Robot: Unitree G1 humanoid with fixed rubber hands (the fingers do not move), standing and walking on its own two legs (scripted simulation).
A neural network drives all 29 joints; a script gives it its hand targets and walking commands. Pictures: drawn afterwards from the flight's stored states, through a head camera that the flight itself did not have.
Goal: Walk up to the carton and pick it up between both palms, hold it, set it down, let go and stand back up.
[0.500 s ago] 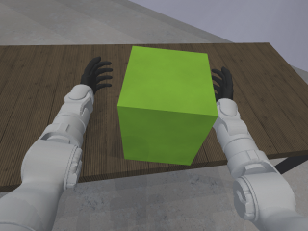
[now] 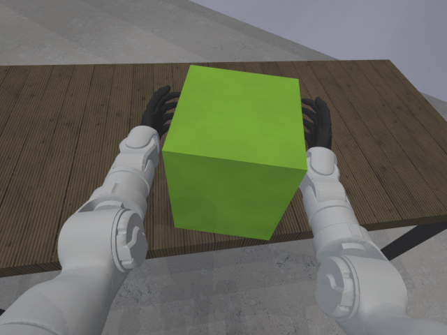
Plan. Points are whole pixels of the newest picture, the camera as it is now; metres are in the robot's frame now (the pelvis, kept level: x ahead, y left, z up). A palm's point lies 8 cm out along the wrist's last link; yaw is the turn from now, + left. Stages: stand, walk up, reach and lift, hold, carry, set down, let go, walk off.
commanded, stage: reach and lift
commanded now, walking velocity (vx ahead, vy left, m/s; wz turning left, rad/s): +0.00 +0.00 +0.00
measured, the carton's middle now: (232, 158) +0.43 -0.03 +0.06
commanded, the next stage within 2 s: none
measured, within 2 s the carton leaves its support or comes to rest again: leaves its support in 1.42 s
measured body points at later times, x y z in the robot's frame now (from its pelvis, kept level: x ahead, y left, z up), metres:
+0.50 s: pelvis +0.01 +0.00 +0.01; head +0.05 +0.03 +0.45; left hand +0.48 +0.12 +0.10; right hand +0.41 -0.17 +0.12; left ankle +0.00 +0.12 -0.74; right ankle +0.00 -0.15 -0.74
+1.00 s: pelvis +0.01 +0.00 +0.01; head +0.05 +0.03 +0.45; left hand +0.48 +0.12 +0.10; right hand +0.41 -0.17 +0.12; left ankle +0.00 +0.12 -0.74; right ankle +0.00 -0.15 -0.74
